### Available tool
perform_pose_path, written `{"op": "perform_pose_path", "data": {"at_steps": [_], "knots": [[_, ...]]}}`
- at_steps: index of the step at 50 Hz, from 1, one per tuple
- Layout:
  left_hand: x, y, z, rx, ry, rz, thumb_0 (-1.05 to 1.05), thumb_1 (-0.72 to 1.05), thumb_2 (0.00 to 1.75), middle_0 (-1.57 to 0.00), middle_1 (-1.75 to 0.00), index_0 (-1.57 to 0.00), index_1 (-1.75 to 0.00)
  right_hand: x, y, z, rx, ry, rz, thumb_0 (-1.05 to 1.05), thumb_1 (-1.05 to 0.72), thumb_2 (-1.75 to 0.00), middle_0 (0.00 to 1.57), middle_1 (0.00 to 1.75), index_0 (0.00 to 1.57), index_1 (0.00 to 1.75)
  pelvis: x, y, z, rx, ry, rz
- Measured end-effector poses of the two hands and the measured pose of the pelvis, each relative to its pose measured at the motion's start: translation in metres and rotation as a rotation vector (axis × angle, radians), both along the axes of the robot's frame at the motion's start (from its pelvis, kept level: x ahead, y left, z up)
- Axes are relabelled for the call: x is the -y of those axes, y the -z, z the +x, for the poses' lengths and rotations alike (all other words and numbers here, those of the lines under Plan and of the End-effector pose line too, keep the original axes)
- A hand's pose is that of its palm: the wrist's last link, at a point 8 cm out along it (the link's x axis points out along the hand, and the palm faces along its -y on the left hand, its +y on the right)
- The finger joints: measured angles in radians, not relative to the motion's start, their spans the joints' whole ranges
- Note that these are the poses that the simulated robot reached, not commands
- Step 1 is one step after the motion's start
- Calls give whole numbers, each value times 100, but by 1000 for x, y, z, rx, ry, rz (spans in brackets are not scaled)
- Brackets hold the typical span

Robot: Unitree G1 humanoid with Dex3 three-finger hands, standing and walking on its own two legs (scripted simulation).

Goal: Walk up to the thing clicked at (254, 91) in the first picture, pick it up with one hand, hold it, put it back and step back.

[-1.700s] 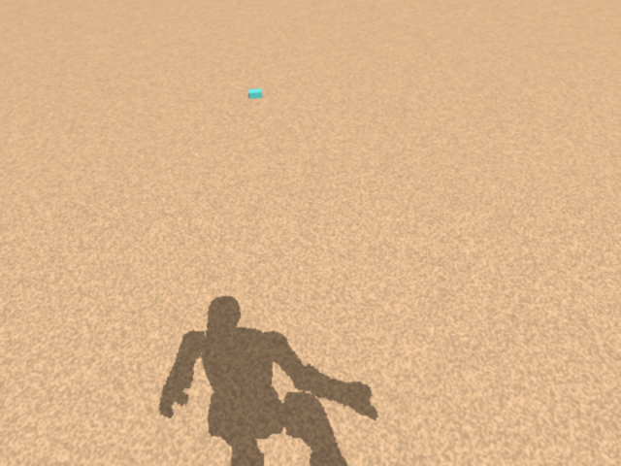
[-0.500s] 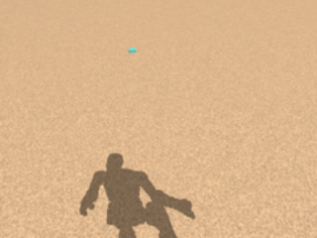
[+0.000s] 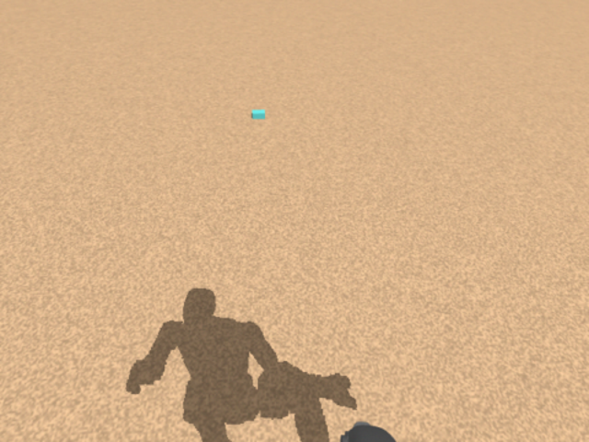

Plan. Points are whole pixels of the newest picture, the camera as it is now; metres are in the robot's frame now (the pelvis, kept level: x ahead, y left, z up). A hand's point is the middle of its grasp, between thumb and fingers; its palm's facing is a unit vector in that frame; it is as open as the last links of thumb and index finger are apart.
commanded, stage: walk up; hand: left
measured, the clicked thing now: (258, 114) +2.05 +0.19 -0.76
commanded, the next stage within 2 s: none
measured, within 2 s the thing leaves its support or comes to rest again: neither
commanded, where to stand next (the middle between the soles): +1.69 -0.03 m, yaw +2 degrees
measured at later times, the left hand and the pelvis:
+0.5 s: hand (176, 307) +0.38 +0.23 -0.13, palm faces +0.01 -0.94 -0.35, open 7.4 cm; pelvis +0.32 -0.05 +0.00, yaw +2 degrees
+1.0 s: hand (194, 183) +0.72 +0.25 -0.14, palm faces -0.10 -0.94 -0.34, open 7.4 cm; pelvis +0.62 -0.02 +0.00, yaw +0 degrees
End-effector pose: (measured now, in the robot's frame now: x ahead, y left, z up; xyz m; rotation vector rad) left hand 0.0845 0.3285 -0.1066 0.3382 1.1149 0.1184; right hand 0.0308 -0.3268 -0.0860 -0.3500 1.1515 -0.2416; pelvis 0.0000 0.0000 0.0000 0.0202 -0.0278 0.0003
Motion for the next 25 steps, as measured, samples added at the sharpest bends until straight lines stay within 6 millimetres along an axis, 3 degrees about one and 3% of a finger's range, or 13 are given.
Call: {"op": "perform_pose_path", "data": {"at_steps": [7,11,13,16,19,25], "knots": [[22,-10,126,50,40,10,1,90,90,-20,-30,-20,-30,8,26,48,-100,45,50,0,-90,-90,21,30,21,30,13,8,92,-9,-12,9],[41,-5,208,108,38,37,1,90,90,-20,-30,-20,-30,28,53,97,-155,48,55,0,-90,-90,21,30,21,30,33,27,155,-21,-21,-1],[53,-4,238,146,28,43,1,90,90,-20,-30,-20,-30,36,61,131,-172,41,52,0,-91,-90,21,30,21,30,41,31,180,-14,-20,-30],[67,-11,262,169,0,27,1,90,90,-20,-30,-20,-30,39,56,194,-135,-2,62,1,-91,-90,21,30,20,30,47,22,212,-5,-32,-25],[72,-17,269,133,-32,22,0,90,90,-20,-30,-20,-30,40,42,265,-53,-57,68,1,-91,-90,21,30,20,30,48,10,247,-1,-34,-31],[58,-10,281,10,-87,24,1,90,90,-20,-31,-20,-30,36,13,392,59,-142,50,0,-91,-90,21,30,20,30,45,1,320,-14,-34,-52]]}}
